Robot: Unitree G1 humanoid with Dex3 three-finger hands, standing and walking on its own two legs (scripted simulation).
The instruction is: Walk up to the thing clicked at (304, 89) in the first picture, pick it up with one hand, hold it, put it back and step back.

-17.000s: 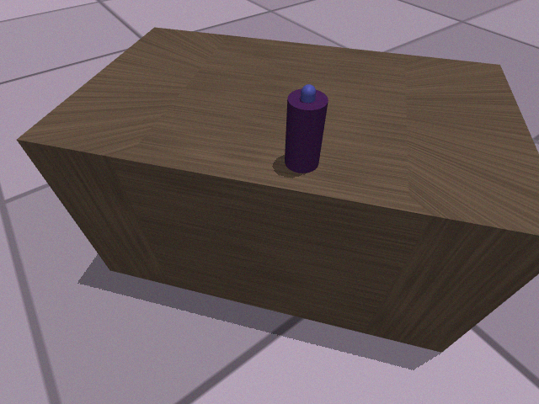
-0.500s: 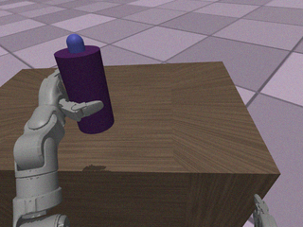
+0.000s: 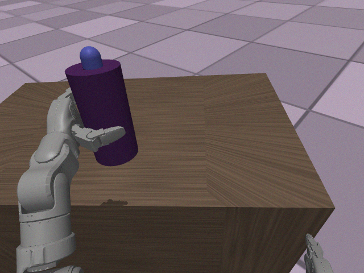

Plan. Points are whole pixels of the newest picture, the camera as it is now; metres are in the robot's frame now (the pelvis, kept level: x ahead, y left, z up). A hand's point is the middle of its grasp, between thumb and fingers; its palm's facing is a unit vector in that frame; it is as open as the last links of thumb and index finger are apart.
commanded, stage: hold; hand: left
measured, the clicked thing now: (104, 107) +0.33 +0.16 +0.27
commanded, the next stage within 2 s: crouch in 0.60 s
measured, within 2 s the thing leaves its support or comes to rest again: neither
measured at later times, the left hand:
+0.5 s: hand (102, 112) +0.34 +0.17 +0.25, palm faces +0.14 -0.99 +0.03, open 12.2 cm
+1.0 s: hand (104, 118) +0.36 +0.18 +0.23, palm faces +0.17 -0.98 +0.04, open 12.2 cm
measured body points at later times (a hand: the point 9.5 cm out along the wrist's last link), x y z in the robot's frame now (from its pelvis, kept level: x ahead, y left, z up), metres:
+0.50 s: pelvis +0.00 +0.00 +0.00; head -0.05 -0.03 +0.45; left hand +0.32 +0.22 +0.25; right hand +0.17 -0.26 -0.07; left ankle -0.01 +0.13 -0.73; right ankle +0.03 -0.14 -0.73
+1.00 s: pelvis -0.01 +0.00 +0.00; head -0.04 -0.03 +0.45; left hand +0.34 +0.23 +0.23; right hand +0.16 -0.26 -0.08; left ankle -0.01 +0.13 -0.73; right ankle +0.03 -0.14 -0.73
